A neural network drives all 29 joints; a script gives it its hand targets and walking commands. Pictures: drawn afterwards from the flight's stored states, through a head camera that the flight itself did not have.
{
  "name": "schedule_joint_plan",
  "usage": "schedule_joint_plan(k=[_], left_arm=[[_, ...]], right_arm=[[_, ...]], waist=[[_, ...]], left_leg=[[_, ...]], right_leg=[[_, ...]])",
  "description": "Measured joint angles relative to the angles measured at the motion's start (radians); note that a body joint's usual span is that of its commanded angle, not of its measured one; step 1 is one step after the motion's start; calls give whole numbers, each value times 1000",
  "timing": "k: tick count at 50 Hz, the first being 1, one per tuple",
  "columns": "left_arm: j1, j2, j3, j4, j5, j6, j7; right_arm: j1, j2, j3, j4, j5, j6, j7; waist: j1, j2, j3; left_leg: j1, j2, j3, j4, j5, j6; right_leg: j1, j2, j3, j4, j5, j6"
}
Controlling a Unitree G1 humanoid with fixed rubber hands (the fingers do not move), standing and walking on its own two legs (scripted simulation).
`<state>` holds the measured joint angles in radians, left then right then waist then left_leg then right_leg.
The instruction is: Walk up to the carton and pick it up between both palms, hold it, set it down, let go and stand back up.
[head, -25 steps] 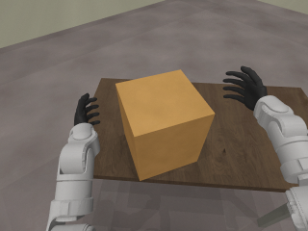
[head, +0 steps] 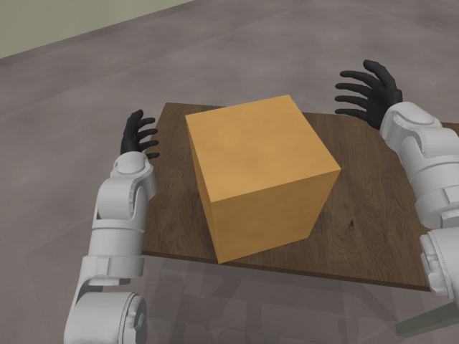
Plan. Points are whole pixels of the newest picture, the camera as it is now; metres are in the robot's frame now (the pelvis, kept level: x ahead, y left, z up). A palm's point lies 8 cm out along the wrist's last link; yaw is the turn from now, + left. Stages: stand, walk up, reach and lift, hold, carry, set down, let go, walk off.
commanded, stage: reach and lift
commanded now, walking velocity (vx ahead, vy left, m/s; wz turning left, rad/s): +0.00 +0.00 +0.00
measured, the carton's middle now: (252, 182) +0.42 +0.02 +0.01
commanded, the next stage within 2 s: none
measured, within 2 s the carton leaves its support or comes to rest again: neither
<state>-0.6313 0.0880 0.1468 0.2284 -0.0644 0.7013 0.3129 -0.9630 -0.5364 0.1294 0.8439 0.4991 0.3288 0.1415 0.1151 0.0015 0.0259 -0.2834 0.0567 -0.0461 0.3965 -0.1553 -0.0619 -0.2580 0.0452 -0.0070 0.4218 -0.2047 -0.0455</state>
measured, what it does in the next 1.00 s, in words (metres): stands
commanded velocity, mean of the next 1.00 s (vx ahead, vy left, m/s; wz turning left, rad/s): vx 0.00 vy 0.00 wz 0.00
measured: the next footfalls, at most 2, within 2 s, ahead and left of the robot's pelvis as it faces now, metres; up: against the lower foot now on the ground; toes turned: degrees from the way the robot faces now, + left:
none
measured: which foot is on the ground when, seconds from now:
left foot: down 0.00-1.00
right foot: down 0.00-1.00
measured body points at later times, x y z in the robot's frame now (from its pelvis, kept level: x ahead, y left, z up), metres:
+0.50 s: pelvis -0.02 +0.00 +0.00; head +0.05 +0.00 +0.44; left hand +0.36 +0.22 +0.04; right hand +0.47 -0.15 +0.10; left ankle +0.03 +0.16 -0.74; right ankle +0.01 -0.09 -0.74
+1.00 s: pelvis +0.01 +0.00 +0.00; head +0.09 -0.02 +0.44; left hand +0.39 +0.19 +0.03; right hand +0.50 -0.15 +0.07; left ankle +0.03 +0.16 -0.74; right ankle +0.01 -0.09 -0.74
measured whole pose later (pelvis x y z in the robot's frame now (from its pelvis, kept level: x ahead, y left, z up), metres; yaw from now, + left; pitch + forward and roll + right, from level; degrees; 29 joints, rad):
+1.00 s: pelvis +0.01 +0.00 +0.00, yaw +0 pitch +17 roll +0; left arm -0.63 -0.06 0.18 0.78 -0.01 -0.02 0.23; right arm -0.93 -0.39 0.16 1.19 0.37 -0.14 0.11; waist 0.17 0.01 -0.14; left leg -0.56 0.06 -0.05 0.40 -0.11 -0.06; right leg -0.54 0.05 -0.01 0.42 -0.17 -0.05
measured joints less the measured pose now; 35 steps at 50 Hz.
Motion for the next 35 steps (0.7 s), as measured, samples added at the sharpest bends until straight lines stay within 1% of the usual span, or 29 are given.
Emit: schedule_joint_plan(k=[6, 11, 14, 18, 28, 32, 35], left_arm=[[0, -2, 15, 64, 0, -51, -22], [0, -16, 20, 119, 0, -133, -37], [0, -28, 20, 175, 0, -198, -47], [0, -44, 20, 280, 0, -290, -49], [0, -70, 20, 512, 1, -574, -42], [0, -75, 20, 584, 0, -645, -41], [-1, -81, 20, 593, 0, -684, -41]], right_arm=[[0, 0, 32, 30, 0, -24, -2], [0, 6, 34, 55, -3, -79, -2], [0, 19, 34, 100, -15, -116, 1], [9, 44, 34, 163, -47, -163, 7], [29, 112, 34, 253, -106, -314, 14], [29, 134, 34, 296, -127, -358, 12], [29, 141, 34, 311, -133, -394, 2]], waist=[[1, 7, 0], [6, 8, 0], [9, 8, -2], [14, 8, -16], [41, 8, -112], [51, 8, -136], [53, 8, -139]], left_leg=[[-20, 0, 0, 0, 5, 0], [-46, 0, 0, 0, 15, 0], [-59, 0, 0, 0, 22, 0], [-90, 0, 0, 0, 31, 0], [-238, 2, 0, 0, 54, 0], [-270, 2, 0, 0, 52, 0], [-279, 2, 0, 0, 48, 0]], right_leg=[[-19, 0, 0, -3, 7, 0], [-45, 0, 0, -3, 17, 0], [-58, 0, 0, -3, 24, 0], [-90, 0, 0, -3, 33, 0], [-238, 2, 0, -3, 56, 0], [-270, 2, 0, -3, 54, 0], [-279, 3, 0, -3, 50, 0]])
